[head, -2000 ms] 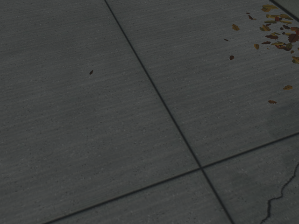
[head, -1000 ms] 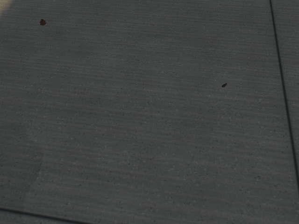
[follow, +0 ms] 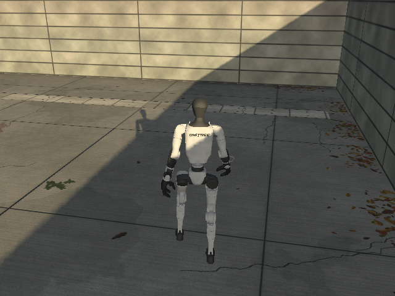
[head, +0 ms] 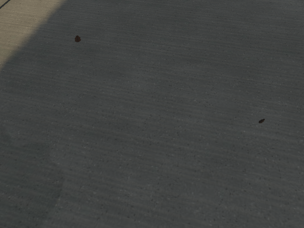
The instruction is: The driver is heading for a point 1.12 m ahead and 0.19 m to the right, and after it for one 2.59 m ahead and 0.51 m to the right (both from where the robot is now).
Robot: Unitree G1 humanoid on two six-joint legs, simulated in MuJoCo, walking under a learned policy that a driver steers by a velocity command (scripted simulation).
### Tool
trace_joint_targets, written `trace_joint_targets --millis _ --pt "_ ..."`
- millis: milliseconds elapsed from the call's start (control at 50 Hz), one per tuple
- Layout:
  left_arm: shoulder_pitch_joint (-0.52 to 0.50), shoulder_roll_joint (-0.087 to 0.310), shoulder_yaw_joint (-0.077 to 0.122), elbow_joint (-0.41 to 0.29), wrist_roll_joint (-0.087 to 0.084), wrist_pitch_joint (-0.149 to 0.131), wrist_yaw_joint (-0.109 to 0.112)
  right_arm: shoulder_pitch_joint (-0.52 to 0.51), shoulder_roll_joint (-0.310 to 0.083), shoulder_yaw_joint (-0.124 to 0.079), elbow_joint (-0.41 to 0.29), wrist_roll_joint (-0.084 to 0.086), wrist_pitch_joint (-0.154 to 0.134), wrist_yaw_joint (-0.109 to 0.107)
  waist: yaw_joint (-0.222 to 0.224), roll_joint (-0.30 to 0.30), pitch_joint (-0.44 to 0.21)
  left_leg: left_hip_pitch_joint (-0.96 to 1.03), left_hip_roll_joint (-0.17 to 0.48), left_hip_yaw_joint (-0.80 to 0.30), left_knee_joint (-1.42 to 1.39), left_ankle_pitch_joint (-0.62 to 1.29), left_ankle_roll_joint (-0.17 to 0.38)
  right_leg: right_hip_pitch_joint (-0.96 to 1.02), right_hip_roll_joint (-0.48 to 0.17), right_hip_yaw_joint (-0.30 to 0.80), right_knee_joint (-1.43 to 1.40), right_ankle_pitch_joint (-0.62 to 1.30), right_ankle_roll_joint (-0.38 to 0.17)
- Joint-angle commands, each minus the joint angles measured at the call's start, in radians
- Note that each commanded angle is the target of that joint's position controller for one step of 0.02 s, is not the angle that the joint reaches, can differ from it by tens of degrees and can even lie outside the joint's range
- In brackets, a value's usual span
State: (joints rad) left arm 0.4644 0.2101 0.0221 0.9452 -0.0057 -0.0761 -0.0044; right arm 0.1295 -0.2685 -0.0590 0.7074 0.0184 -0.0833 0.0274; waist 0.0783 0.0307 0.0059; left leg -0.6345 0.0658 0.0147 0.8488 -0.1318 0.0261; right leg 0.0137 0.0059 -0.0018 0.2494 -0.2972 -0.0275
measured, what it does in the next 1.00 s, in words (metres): walks ahead: left foot, then right foot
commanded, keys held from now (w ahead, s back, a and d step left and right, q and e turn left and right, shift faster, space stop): w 1.00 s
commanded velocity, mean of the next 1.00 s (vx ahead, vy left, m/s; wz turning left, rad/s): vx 0.48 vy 0.00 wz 0.00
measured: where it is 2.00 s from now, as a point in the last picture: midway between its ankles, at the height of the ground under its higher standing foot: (177, 121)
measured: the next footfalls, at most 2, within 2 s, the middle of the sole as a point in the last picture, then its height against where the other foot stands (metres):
left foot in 0.18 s outside the picture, level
right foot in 0.74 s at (200, 210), level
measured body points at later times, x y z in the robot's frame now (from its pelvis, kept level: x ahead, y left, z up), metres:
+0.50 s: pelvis +0.26 +0.06 +0.00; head +0.27 +0.06 +0.45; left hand +0.43 +0.32 -0.10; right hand +0.28 -0.21 -0.12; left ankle +0.23 +0.14 -0.74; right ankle +0.42 -0.13 -0.67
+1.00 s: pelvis +0.54 -0.02 +0.00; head +0.56 -0.03 +0.45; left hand +0.58 +0.26 -0.12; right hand +0.69 -0.28 -0.11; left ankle +0.62 +0.16 -0.67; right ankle +0.54 -0.10 -0.74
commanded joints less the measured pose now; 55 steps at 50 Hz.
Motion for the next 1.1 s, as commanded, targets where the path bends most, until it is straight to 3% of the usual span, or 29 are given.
trace_joint_targets --millis 20,100,140,160,180,200,220,240,260,280,320,380,460,520,600,680,700,720,740,760,780,800,820,840,860,900,940,1000,1100 --pt "0.012 0.191 0.037 -0.05 -0.003 -0.007 0.016 -0.184 0.005 0.018 -0.116 0.006 -0.019 0.015 0.018 -0.135 0.095 0.016 -0.035 0.045 -0.194 0.125 -0.014 -0.079 -0.19 0.104 -0.127 0.323 -0.15" --pt "0.005 0.209 0.049 -0.043 -0.021 -0.007 0.015 -0.206 -0.054 0.003 -0.139 0.011 -0.021 0.02 -0.018 -0.149 0.115 0.064 -0.036 0.013 -0.29 0.104 0.032 -0.001 -0.259 0.11 -0.091 0.406 -0.133" --pt "-0.019 0.232 0.058 -0.048 -0.015 0.001 0.014 -0.111 -0.1 -0.019 -0.12 0.005 -0.02 0.015 -0.09 -0.163 0.031 0.224 -0.081 0.044 -0.306 0.063 0.072 0.033 -0.251 0.076 0.06 0.733 -0.108" --pt "-0.027 0.224 0.056 -0.053 -0.009 0.008 0.015 0.041 -0.135 -0.04 -0.074 0.005 -0.016 0.006 -0.167 -0.153 -0.063 0.42 -0.109 0.065 -0.317 0.063 0.102 -0.006 -0.212 0.04 0.239 0.859 -0.088" --pt "-0.042 0.202 0.046 -0.074 0.004 0.009 0.017 0.231 -0.179 -0.058 -0.028 0.002 -0.009 -0.007 -0.248 -0.11 -0.186 0.722 -0.004 -0.05 -0.281 0.049 0.148 -0.202 -0.173 0.023 0.501 0.703 -0.056" --pt "0.088 0.051 0.003 -0.101 0.004 -0.006 0.009 0.332 -0.288 -0.077 -0.003 -0.026 -0.009 -0.007 -0.19 0.195 -0.373 1.078 0.284 -0.551 -0.378 -0.198 0.309 -0.568 0.007 0.008 0.934 0.074 0.009" --pt "0.07 0.11 0.015 -0.081 -0.017 -0.034 0.002 0.335 -0.202 -0.054 0.005 -0.019 -0.009 -0.004 -0.202 0.214 -0.422 1.045 0.332 -0.826 -0.577 -0.348 0.322 -0.677 0.03 0.158 1.08 -0.246 -0.006" --pt "-0.049 0.194 0.042 -0.121 -0.047 -0.043 -0.003 0.239 -0.155 -0.035 0.004 -0.011 -0.012 -0.002 -0.179 0.153 -0.207 0.886 0.297 -0.67 -0.595 -0.363 0.26 -0.776 -0.031 0.132 1.122 -0.182 -0.02" --pt "-0.123 0.193 0.04 -0.142 -0.043 -0.047 0.001 0.156 -0.128 -0.025 -0.005 -0.008 -0.012 -0.001 -0.147 0.064 -0.108 0.721 0.259 -0.521 -0.61 -0.263 0.231 -0.754 -0.085 0.098 1.082 -0.083 -0.029" --pt "-0.147 0.177 0.042 -0.145 -0.025 -0.043 0.006 0.1 -0.102 -0.018 -0.006 -0.014 -0.015 0.005 -0.11 0.013 -0.051 0.585 0.211 -0.413 -0.635 -0.152 0.213 -0.71 -0.121 0.084 1.024 -0.015 -0.025" --pt "-0.094 0.144 0.045 -0.128 -0.014 -0.016 0.01 0.05 -0.075 -0.013 0.001 -0.024 -0.028 0.011 -0.048 0.061 -0.036 0.442 0.148 -0.289 -0.693 -0.065 0.203 -0.594 -0.162 0.09 0.955 0.054 -0.016" --pt "-0.126 0.128 0.045 -0.143 -0.005 0.009 0.016 0.078 -0.094 -0.018 0.039 -0.02 -0.045 0.008 -0.035 0.038 0.006 0.38 0.134 -0.201 -0.743 0.015 0.226 -0.622 -0.171 0.074 0.872 0.121 0.011" --pt "-0.281 0.122 0.043 -0.193 0.006 0.0 0.013 0.152 -0.124 -0.023 0.078 -0.016 -0.034 -0.014 -0.078 0.01 0.048 0.44 0.125 -0.146 -0.758 0.069 0.216 -0.722 -0.167 0.065 0.63 0.325 0.037" --pt "-0.391 0.103 0.033 -0.222 0.0 -0.012 -0.001 0.204 -0.148 -0.025 0.102 -0.007 -0.025 -0.024 -0.123 0.007 0.06 0.479 0.117 -0.102 -0.754 0.074 0.192 -0.69 -0.132 0.029 0.449 0.43 0.036" --pt "-0.503 0.105 0.026 -0.271 -0.01 -0.022 -0.026 0.278 -0.159 -0.026 0.145 0.0 -0.006 -0.027 -0.163 0.009 0.084 0.605 0.161 -0.103 -0.702 0.08 0.186 -0.709 -0.106 0.022 0.329 0.39 0.02" --pt "-0.482 0.14 0.035 -0.29 -0.012 -0.032 -0.045 0.27 -0.181 -0.034 0.161 0.004 0.016 -0.033 -0.125 0.044 0.053 0.706 0.202 -0.118 -0.597 0.246 0.154 -0.62 -0.069 0.002 0.263 0.234 -0.032" --pt "-0.411 0.162 0.046 -0.274 -0.011 -0.033 -0.043 0.249 -0.19 -0.035 0.159 0.003 0.021 -0.034 -0.079 0.055 0.008 0.706 0.183 -0.097 -0.508 0.418 0.138 -0.507 -0.036 -0.028 0.242 0.214 -0.053" --pt "-0.257 0.205 0.071 -0.227 -0.009 -0.033 -0.035 0.239 -0.174 -0.028 0.155 -0.003 0.027 -0.035 -0.005 0.04 -0.092 0.663 0.127 -0.053 -0.321 0.547 0.112 -0.292 -0.007 -0.053 0.231 0.227 -0.084" --pt "-0.063 0.282 0.094 -0.19 0.002 -0.031 -0.024 0.247 -0.13 -0.007 0.13 -0.022 0.025 -0.037 0.061 -0.052 -0.254 0.462 0.069 -0.005 -0.009 0.344 0.073 0.034 -0.169 0.123 0.272 0.271 -0.149" --pt "0.0 0.365 0.111 -0.166 0.009 -0.027 -0.027 0.382 0.008 0.033 0.119 -0.017 0.001 -0.025 -0.009 -0.333 -0.383 0.036 -0.125 -0.011 0.348 -0.311 0.003 0.388 -0.397 0.623 0.163 0.063 -0.315" --pt "0.006 0.255 0.084 -0.171 0.0 -0.027 -0.028 0.33 -0.095 0.012 0.136 0.006 -0.022 -0.021 0.034 -0.251 -0.39 -0.085 -0.098 -0.154 0.474 -0.431 0.013 0.393 -0.398 0.741 0.064 -0.044 -0.303" --pt "-0.075 0.216 0.069 -0.183 0.0 -0.028 -0.025 0.227 -0.154 -0.004 0.104 0.028 -0.035 -0.018 0.027 -0.191 -0.231 -0.151 -0.045 -0.139 0.492 -0.354 0.028 0.269 -0.363 0.58 0.054 0.003 -0.252" --pt "-0.151 0.196 0.061 -0.197 0.002 -0.025 -0.023 0.167 -0.146 -0.001 0.089 0.022 -0.039 -0.023 -0.004 -0.103 -0.152 -0.121 0.009 -0.106 0.447 -0.26 0.028 0.124 -0.325 0.453 0.039 0.115 -0.227" --pt "-0.201 0.17 0.055 -0.202 0.007 -0.025 -0.026 0.134 -0.135 -0.005 0.084 0.003 -0.035 -0.026 -0.032 -0.069 -0.086 -0.085 0.04 -0.095 0.38 -0.202 0.022 0.0 -0.285 0.367 0.009 0.213 -0.214" --pt "-0.224 0.15 0.048 -0.204 0.016 -0.03 -0.027 0.152 -0.125 -0.009 0.087 -0.003 -0.024 -0.027 -0.066 -0.093 -0.073 -0.022 0.067 -0.102 0.339 -0.161 0.02 -0.072 -0.257 0.31 -0.021 0.262 -0.204" --pt "-0.223 0.153 0.051 -0.192 0.01 -0.041 -0.03 0.185 -0.086 -0.004 0.099 -0.004 -0.001 -0.028 -0.091 -0.098 -0.061 0.029 0.075 -0.09 0.289 -0.129 0.005 -0.137 -0.235 0.246 -0.072 0.318 -0.216" --pt "-0.207 0.176 0.057 -0.172 0.006 -0.046 -0.025 0.151 -0.074 -0.001 0.086 -0.011 0.013 -0.032 -0.098 -0.087 -0.025 -0.007 0.082 -0.082 0.219 -0.081 -0.014 -0.166 -0.231 0.193 -0.105 0.371 -0.225" --pt "-0.168 0.191 0.061 -0.148 0.003 -0.036 -0.011 0.047 -0.065 0.001 0.055 -0.017 0.012 -0.031 -0.073 -0.079 0.01 -0.068 0.082 -0.072 0.047 0.07 -0.033 -0.143 -0.212 0.131 -0.128 0.388 -0.21" --pt "-0.097 0.213 0.063 -0.108 -0.008 -0.023 0.0 -0.118 -0.044 0.011 0.015 -0.007 -0.003 -0.012 -0.012 -0.086 0.049 -0.017 0.036 -0.027 -0.22 0.241 -0.027 -0.106 -0.192 0.065 -0.133 0.325 -0.175"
